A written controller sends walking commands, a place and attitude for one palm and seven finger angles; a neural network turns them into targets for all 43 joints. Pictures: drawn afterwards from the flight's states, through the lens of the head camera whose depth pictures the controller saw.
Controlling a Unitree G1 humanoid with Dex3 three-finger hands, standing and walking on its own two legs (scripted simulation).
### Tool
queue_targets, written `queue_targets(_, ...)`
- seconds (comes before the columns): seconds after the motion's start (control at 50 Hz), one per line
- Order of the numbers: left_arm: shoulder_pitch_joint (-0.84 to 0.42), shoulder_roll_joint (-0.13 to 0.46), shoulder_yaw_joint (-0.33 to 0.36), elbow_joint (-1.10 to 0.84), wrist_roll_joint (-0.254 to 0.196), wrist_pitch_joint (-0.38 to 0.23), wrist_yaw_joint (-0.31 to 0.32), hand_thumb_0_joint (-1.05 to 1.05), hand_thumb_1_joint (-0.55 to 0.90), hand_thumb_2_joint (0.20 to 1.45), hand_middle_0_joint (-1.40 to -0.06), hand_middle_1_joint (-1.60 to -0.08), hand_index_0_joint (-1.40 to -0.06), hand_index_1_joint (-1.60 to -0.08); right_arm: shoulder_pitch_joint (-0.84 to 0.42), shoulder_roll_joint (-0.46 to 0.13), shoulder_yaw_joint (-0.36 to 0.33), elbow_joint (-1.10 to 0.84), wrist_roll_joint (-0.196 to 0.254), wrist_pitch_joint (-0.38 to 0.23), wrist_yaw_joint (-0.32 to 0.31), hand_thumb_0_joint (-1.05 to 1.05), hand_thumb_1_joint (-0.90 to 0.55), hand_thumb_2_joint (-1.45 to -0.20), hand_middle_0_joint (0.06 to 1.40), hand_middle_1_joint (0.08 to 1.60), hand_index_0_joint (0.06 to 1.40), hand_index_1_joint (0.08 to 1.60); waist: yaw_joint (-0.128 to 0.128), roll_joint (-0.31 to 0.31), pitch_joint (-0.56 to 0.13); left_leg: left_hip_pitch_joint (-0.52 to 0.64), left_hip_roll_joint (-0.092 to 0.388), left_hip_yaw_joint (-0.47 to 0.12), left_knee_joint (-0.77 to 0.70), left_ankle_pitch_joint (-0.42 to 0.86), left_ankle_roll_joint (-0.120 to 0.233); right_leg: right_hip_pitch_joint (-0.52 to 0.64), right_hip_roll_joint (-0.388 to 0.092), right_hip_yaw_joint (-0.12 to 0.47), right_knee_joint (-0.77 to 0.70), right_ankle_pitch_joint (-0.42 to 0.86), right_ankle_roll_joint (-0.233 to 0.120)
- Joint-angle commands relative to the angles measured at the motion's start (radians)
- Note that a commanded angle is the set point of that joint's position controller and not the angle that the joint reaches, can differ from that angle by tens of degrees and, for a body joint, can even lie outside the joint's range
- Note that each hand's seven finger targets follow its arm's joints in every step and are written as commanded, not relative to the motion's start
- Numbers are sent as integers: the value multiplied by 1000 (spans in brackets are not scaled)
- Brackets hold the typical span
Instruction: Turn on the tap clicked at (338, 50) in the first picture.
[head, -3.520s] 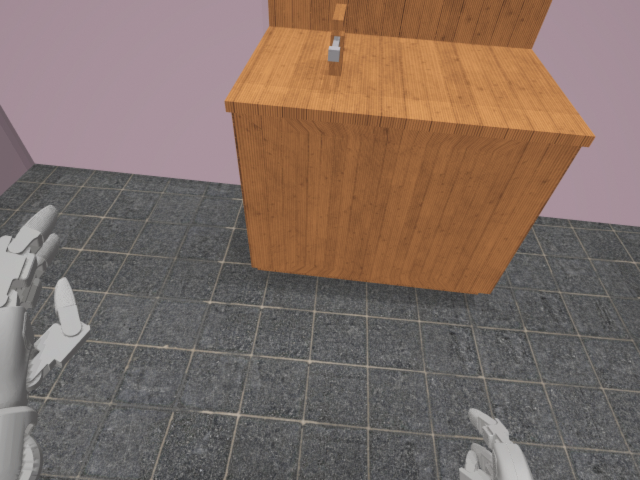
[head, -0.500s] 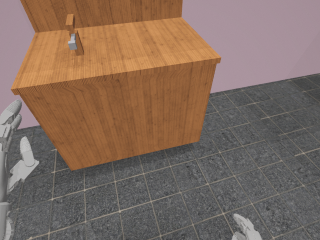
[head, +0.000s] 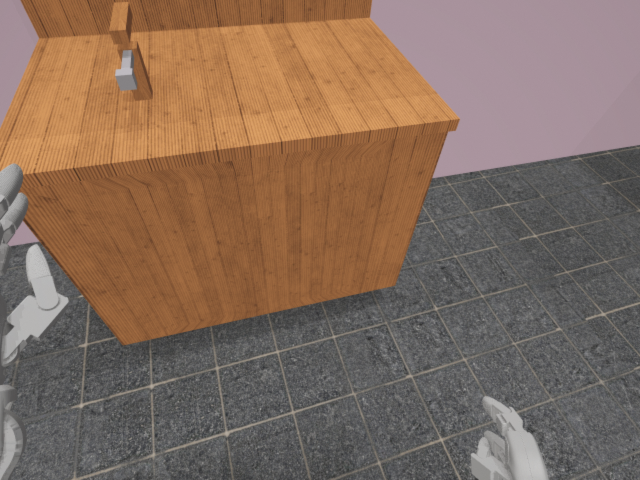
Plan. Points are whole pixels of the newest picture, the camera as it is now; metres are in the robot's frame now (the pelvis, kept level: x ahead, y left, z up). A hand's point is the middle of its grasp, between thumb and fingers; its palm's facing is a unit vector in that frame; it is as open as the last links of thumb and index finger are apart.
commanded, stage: take the last steps up to it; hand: left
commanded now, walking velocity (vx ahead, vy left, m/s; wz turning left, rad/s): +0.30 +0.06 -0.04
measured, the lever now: (126, 79) +0.72 +0.40 +0.11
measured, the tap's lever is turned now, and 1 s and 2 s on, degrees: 0 0 0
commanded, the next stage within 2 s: come to a stop and stand still in 1.14 s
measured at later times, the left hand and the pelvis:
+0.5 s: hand (130, 215) +0.33 +0.22 +0.18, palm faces +0.39 -0.82 -0.42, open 7.4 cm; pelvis +0.11 -0.01 +0.01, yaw +1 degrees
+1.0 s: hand (153, 148) +0.43 +0.24 +0.18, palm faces +0.41 -0.80 -0.45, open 7.4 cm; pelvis +0.21 +0.00 +0.00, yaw +0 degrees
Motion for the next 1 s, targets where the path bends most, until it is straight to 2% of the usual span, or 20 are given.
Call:
queue_targets(0.0, 23, 164, 114, -309, -2, -79, 5, 0, 900, 900, -200, -300, -200, -300, -47, -116, -28, -121, 11, -66, 10, 0, -900, -900, 200, 300, 200, 300, -2, 231, -132, 235, 309, -375, -297, 142, 199, -300, -45, 22, 117, 39, 13)
queue_targets(0.06, 69, 159, 125, -310, -3, -76, 3, 0, 900, 900, -200, -300, -200, -300, -46, -114, -19, -122, 9, -79, 17, 0, -900, -900, 200, 300, 200, 300, -1, 273, -140, 114, 246, -211, -322, 95, 139, -131, -28, -58, -94, 137, 22)
queue_targets(0.18, 26, 127, 98, -179, -4, -45, 4, 0, 900, 900, -200, -300, -200, -300, -52, -114, -11, -122, 11, -69, -6, 0, -900, -900, 200, 300, 200, 300, -6, 196, -141, 47, 202, -127, -169, -16, 67, 136, 41, -150, -471, 227, 25)
queue_targets(0.2, 4, 133, 99, -155, 1, -43, 4, 0, 900, 900, -200, -300, -200, -300, -51, -111, -9, -118, 11, -63, -8, 0, -900, -900, 200, 300, 200, 300, -5, 133, -143, -22, 174, -105, -68, -47, 48, 217, 15, -100, -534, 225, 4)
queue_targets(0.24, -23, 196, 137, -148, 8, -45, 13, 0, 900, 900, -200, -300, -200, -300, -58, -79, -2, -130, 12, -53, -1, 0, -900, -900, 200, 300, 200, 300, 5, -248, -164, -346, -16, -27, 403, -256, -22, 398, -320, 493, -698, 283, -177)
queue_targets(0.26, -59, 183, 123, -149, -8, -41, 5, 0, 900, 900, -200, -300, -200, -300, -79, -114, -22, -129, 12, -57, 11, 0, -900, -900, 200, 300, 200, 300, 17, -281, -157, -387, -5, -141, 563, -277, -34, 367, -376, 600, -746, 216, -204)
queue_targets(0.28, -69, 192, 127, -170, -8, -50, 4, 0, 900, 900, -200, -300, -200, -300, -82, -110, -19, -118, 13, -57, 15, 0, -900, -900, 200, 300, 200, 300, 9, -228, -115, -422, 25, -197, 636, -235, -42, 338, -391, 577, -744, 203, -233)
queue_targets(0.32, -19, 174, 123, -192, 5, -69, 3, 0, 900, 900, -200, -300, -200, -300, -78, -100, -1, -93, 9, -36, 18, 0, -900, -900, 200, 300, 200, 300, 2, -77, -113, -402, 61, -194, 611, -154, -56, 314, -328, 319, -694, 401, -201)
queue_targets(0.38, -14, 173, 116, -273, 9, -90, 9, 0, 900, 900, -200, -300, -200, -300, -91, -95, -2, -112, 4, -29, 10, 0, -900, -900, 200, 300, 200, 300, -5, -54, -127, -231, 74, -140, 325, -111, -48, 208, -277, 116, -668, 537, -159)
queue_targets(0.44, 57, 169, 139, -285, 1, -83, 23, 0, 900, 900, -200, -300, -200, -300, -76, -85, -9, -139, -3, -34, 9, 0, -900, -900, 200, 300, 200, 300, 24, -88, -153, -115, 15, -25, 94, -55, -40, 233, -232, 85, -645, 514, -151)
queue_targets(0.52, 22, 162, 128, -286, 0, -80, 34, 0, 900, 900, -200, -300, -200, -300, -33, -104, -30, -152, 0, -40, -9, 0, -900, -900, 200, 300, 200, 300, -5, 15, -163, 137, -5, 5, -144, 76, -31, 156, -152, 34, -486, 373, -82)
queue_targets(0.54, -1, 155, 122, -281, -3, -86, 31, 0, 900, 900, -200, -300, -200, -300, -20, -125, -41, -156, 7, -40, -13, 0, -900, -900, 200, 300, 200, 300, -20, 119, -171, 227, 57, -96, -181, 69, 4, 62, -105, 5, -348, 319, -51)
queue_targets(0.58, -22, 152, 109, -221, -2, -93, 21, 0, 900, 900, -200, -300, -200, -300, -30, -132, -35, -155, 9, -44, -8, 0, -900, -900, 200, 300, 200, 300, -30, 369, -151, 268, 344, -546, -328, 81, 166, -202, 38, -41, 69, -113, 3)
queue_targets(0.62, -53, 162, 109, -234, 2, -94, 10, 0, 900, 900, -200, -300, -200, -300, -45, -120, -32, -139, 12, -56, -2, 0, -900, -900, 200, 300, 200, 300, -23, 295, -95, 222, 353, -526, -315, 62, 213, -301, -27, 33, 139, -51, 4)
queue_targets(0.68, 13, 142, 91, -342, -1, -92, 3, 0, 900, 900, -200, -300, -200, -300, -40, -124, -31, -133, 12, -77, 11, 0, -900, -900, 200, 300, 200, 300, -7, 297, -155, 223, 259, -305, -262, 245, 153, -222, -22, -28, -13, 56, 16)
queue_targets(0.82, 54, 144, 118, -229, -7, -48, 11, 0, 900, 900, -200, -300, -200, -300, -51, -111, -7, -128, 11, -62, 2, 0, -900, -900, 200, 300, 200, 300, -5, 232, -157, 48, 204, -148, -159, 64, 60, 136, 46, -131, -471, 219, 18)
queue_targets(0.84, 26, 159, 128, -209, -3, -45, 12, 0, 900, 900, -200, -300, -200, -300, -53, -107, -5, -127, 12, -54, -1, 0, -900, -900, 200, 300, 200, 300, -5, 158, -159, -13, 179, -126, -75, 7, 40, 211, 16, -81, -538, 245, 1)
queue_targets(0.88, -11, 202, 149, -167, -2, -34, 14, 0, 900, 900, -200, -300, -200, -300, -61, -75, 8, -142, 12, -44, 3, 0, -900, -900, 200, 300, 200, 300, -1, -233, -145, -307, -20, -26, 329, -257, -36, 341, -296, 456, -692, 329, -156)
queue_targets(0.9, -29, 181, 135, -144, -14, -33, 6, 0, 900, 900, -200, -300, -200, -300, -60, -107, -14, -131, 11, -50, 10, 0, -900, -900, 200, 300, 200, 300, 10, -279, -130, -334, -4, -128, 483, -281, -46, 301, -357, 525, -739, 309, -197)
queue_targets(0.98, -8, 165, 118, -180, 1, -63, 3, 0, 900, 900, -200, -300, -200, -300, -84, -87, 15, -105, 9, -20, 15, 0, -900, -900, 200, 300, 200, 300, -5, -83, -123, -300, 50, -158, 461, -162, -60, 265, -291, 200, -655, 613, -172)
